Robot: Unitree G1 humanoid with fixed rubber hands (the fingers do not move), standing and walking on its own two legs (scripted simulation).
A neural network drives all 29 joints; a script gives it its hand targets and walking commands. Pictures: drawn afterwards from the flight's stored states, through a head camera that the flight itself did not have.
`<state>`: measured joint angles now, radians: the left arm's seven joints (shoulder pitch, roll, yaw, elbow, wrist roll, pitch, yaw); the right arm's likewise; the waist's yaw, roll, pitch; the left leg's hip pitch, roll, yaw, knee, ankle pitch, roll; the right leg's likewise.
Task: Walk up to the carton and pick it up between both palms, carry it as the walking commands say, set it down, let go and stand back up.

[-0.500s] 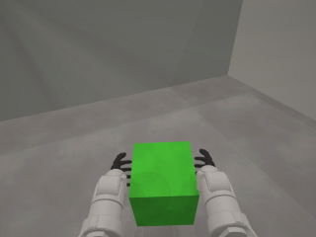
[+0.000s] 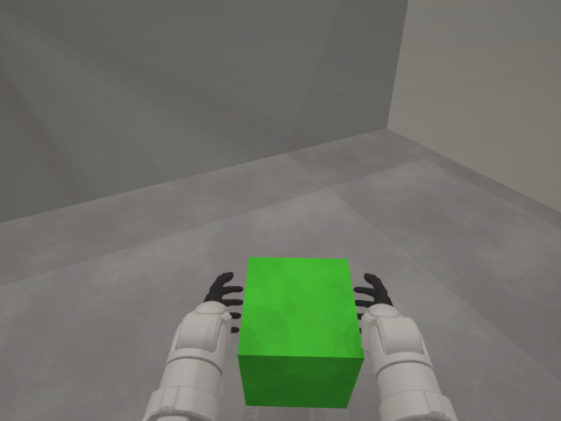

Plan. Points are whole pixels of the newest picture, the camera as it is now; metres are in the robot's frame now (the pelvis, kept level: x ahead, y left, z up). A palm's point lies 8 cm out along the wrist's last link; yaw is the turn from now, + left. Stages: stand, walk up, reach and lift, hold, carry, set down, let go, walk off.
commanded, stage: carry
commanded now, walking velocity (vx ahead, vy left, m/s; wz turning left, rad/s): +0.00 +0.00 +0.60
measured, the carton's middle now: (297, 331) +0.32 -0.01 -0.03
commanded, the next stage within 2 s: none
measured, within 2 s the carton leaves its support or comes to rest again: neither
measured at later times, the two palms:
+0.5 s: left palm (175, 298) +0.32 +0.19 +0.05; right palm (320, 267) +0.39 -0.05 +0.06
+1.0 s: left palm (138, 339) +0.25 +0.22 +0.06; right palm (287, 270) +0.37 +0.01 +0.06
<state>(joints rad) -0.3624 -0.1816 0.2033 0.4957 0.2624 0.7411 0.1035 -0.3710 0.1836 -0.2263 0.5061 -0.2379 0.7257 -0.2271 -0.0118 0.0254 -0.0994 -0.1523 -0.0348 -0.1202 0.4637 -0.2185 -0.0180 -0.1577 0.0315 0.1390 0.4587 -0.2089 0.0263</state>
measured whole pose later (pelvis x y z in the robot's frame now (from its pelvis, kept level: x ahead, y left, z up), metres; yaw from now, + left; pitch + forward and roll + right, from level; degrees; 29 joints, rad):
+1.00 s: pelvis -0.04 -0.05 -0.02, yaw +29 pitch +6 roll +1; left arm -0.76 -0.23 0.33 0.06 0.08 1.17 0.36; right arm -0.85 0.12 -0.27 0.08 -0.09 1.24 -0.39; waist -0.04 0.06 0.17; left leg -0.61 -0.05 0.04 0.84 -0.44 0.00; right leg -0.34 -0.07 -0.15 0.66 -0.42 -0.03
